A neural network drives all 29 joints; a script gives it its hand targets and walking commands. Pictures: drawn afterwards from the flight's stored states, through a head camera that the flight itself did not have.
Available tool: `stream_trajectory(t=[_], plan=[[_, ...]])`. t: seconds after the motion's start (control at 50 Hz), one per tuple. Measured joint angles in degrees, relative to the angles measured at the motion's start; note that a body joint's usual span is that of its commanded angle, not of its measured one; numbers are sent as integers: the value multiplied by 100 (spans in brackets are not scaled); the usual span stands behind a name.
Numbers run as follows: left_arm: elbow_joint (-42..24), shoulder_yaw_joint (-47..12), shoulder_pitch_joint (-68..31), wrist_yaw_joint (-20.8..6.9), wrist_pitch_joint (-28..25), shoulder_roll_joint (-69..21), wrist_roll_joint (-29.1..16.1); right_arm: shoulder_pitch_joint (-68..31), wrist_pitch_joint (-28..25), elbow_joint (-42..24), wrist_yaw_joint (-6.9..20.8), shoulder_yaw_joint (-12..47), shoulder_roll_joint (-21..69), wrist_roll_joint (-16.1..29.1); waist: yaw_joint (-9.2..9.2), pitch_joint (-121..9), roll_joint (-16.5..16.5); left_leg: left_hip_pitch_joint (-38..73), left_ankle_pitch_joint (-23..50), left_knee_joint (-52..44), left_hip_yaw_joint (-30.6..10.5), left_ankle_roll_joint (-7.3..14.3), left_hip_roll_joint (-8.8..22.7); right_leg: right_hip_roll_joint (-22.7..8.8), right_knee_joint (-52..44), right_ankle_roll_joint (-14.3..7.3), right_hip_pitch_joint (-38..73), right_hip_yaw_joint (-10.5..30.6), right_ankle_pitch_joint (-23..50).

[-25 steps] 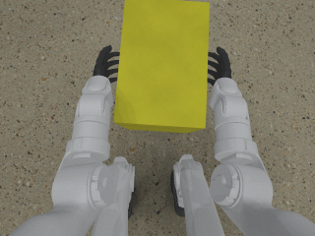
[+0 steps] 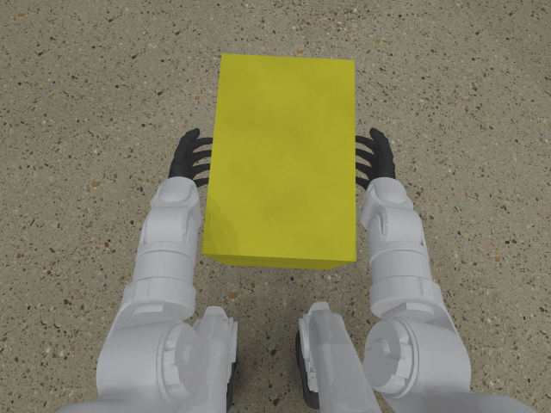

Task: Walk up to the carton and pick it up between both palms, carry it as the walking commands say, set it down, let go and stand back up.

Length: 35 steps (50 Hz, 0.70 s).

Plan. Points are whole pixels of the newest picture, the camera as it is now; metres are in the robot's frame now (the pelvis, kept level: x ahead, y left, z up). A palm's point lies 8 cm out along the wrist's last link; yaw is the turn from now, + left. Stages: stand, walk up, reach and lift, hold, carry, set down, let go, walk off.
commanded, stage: reach and lift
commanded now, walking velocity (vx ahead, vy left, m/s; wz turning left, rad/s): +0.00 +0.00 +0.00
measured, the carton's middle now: (281, 176) +0.48 -0.03 -0.12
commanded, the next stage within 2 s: none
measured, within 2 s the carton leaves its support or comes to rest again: neither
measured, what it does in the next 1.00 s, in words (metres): rises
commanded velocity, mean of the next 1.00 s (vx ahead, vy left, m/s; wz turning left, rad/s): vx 0.00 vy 0.00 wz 0.00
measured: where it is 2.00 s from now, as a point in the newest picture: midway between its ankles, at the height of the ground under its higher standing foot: (267, 383)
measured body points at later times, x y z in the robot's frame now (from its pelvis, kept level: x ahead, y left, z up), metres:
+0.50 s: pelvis +0.01 +0.00 +0.07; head +0.17 +0.01 +0.49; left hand +0.43 +0.12 +0.02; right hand +0.42 -0.17 +0.03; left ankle +0.08 +0.12 -0.57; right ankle +0.08 -0.12 -0.57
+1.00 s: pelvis +0.03 +0.00 +0.13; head +0.15 +0.00 +0.56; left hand +0.41 +0.13 +0.09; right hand +0.40 -0.16 +0.10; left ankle +0.08 +0.12 -0.57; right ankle +0.08 -0.12 -0.57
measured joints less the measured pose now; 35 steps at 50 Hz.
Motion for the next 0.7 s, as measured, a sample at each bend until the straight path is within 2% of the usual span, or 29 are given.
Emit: stream_trajectory(t=[0.32, 0.7], plan=[[-157, -52, 548, -28, -32, -150, 37, 531, -37, -136, 24, 79, 160, -19, -37, 119, -24, 1193, 236, -947, -40, 7, 10, -25, -947, -28, 1200, -4, 230], [-403, 31, 1150, -151, -66, -404, 276, 1129, -46, -410, 130, 65, 422, -275, -70, 384, -7, 2803, 717, -2422, -97, 20, 26, -71, -2411, -62, 2816, -12, 692]])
